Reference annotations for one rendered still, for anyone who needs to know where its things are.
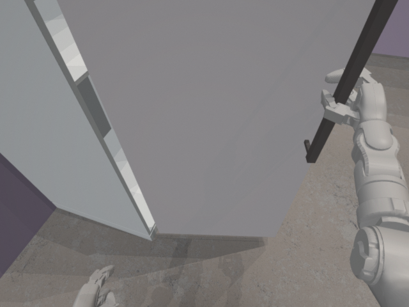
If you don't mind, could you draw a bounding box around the left robot hand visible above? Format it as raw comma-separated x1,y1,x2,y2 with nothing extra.
72,265,119,307

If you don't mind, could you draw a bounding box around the fridge door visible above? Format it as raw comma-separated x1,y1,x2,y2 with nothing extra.
57,0,376,237

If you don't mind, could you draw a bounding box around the right robot forearm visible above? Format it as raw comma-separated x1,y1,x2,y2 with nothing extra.
351,120,409,232

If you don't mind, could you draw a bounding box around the robot right upper arm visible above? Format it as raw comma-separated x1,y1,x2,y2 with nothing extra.
350,225,409,307

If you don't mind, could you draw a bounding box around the right robot hand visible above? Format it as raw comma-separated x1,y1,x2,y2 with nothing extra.
321,68,387,131

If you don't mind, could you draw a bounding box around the handle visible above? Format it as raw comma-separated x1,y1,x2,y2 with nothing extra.
304,0,398,163

